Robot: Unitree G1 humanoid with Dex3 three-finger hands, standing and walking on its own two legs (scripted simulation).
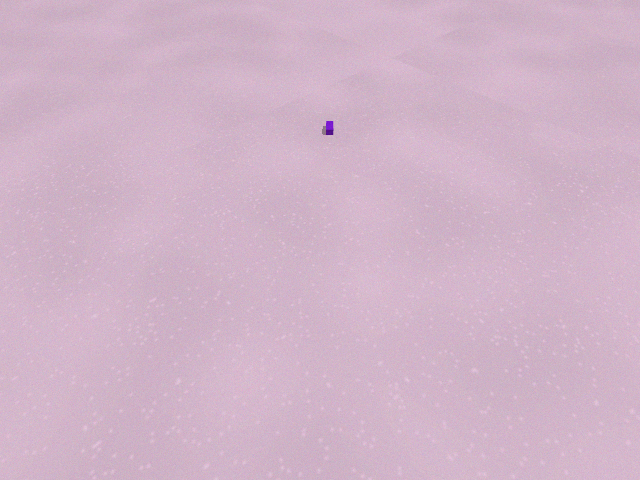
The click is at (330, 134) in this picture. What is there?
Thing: small brick
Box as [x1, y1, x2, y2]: [326, 121, 332, 134]
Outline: 326,121 326,134 332,134 332,121
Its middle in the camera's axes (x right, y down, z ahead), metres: +0.06 -0.66 +2.25
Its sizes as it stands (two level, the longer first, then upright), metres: 0.093 0.042 0.035
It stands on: the floor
